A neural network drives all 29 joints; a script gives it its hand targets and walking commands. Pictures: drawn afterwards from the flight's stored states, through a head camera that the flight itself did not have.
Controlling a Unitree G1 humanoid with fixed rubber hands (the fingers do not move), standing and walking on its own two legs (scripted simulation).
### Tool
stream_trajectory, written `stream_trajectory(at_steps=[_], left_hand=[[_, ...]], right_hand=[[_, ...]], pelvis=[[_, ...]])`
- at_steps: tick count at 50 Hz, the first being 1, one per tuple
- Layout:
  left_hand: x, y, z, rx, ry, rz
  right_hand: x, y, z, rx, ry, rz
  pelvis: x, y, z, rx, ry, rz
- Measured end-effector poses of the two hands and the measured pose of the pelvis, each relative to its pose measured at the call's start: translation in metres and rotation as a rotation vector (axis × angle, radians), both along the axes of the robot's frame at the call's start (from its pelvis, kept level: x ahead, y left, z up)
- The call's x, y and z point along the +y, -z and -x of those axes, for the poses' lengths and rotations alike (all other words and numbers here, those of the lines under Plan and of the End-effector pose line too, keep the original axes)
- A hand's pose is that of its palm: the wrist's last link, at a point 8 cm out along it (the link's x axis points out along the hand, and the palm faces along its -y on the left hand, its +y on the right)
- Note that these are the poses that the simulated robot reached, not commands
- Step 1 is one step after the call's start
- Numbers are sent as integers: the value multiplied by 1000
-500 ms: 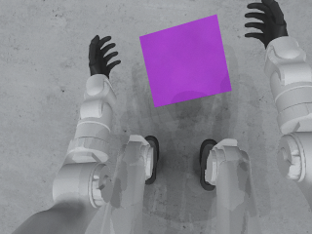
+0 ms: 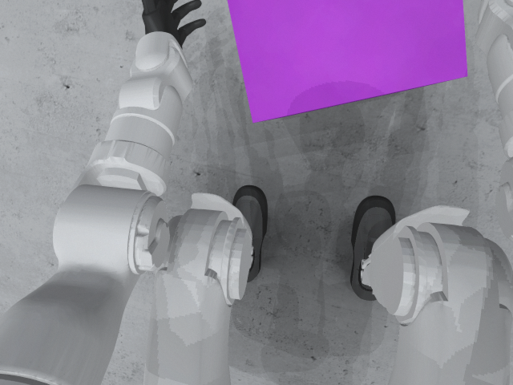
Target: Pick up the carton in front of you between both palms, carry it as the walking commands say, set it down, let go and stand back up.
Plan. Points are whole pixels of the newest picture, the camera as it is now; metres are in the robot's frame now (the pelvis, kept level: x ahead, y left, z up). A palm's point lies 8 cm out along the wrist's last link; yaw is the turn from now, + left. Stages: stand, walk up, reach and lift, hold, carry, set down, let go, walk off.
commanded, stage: reach and lift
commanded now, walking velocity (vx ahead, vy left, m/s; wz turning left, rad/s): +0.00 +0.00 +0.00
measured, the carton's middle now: (332, 28) +0.52 -0.04 -0.25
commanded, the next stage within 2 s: none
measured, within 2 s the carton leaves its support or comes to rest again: leaves its support in 0.76 s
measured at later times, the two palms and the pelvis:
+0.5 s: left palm (195, 26) +0.52 +0.11 -0.16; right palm out of the picture +0.55 -0.19 -0.17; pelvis +0.00 +0.00 +0.01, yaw +0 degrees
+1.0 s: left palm (181, 14) +0.51 +0.10 -0.08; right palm out of the picture +0.52 -0.20 -0.09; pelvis +0.01 +0.00 +0.01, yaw -4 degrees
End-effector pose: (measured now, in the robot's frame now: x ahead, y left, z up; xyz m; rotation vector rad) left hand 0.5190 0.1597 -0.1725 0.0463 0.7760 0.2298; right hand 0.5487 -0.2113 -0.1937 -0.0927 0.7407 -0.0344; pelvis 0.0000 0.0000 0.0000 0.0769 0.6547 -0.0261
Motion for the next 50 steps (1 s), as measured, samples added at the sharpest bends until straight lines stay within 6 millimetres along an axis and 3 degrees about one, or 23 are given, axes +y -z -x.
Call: stream_trajectory(at_steps=[4, 14, 19, 24, 35, 40, 44, 50], left_hand=[[-5, 1, -6, -16, 11, 2], [-19, -8, 4, -7, 7, 24], [-24, -10, 5, -9, 25, 28], [-44, -11, -2, -18, 45, 48], [-46, -13, -9, -4, -6, 46], [-47, -24, -14, -26, -12, 50], [-51, -45, -10, -78, -21, 64], [-64, -93, 9, -123, -17, 104]], right_hand=[[-1, 3, 1, -24, -3, 5], [0, -16, 3, -12, -13, -3], [10, -19, 2, -5, -31, -13], [23, -19, 0, -9, -48, -20], [24, -22, -4, 21, -51, 1], [24, -24, 2, 10, -32, 0], [21, -44, 11, -29, -5, -14], [6, -108, 29, -68, 51, -25]], pelvis=[[0, 4, -3, -9, -5, 3], [-3, -1, -7, 8, 4, -3], [-4, -4, -5, 14, 5, -6], [-3, -6, -2, 11, 3, -5], [-3, 4, -1, 5, 12, -10], [-4, 9, -3, 10, 14, -1], [-1, 6, -5, 9, 30, 8], [4, -14, -7, 18, 60, 16]])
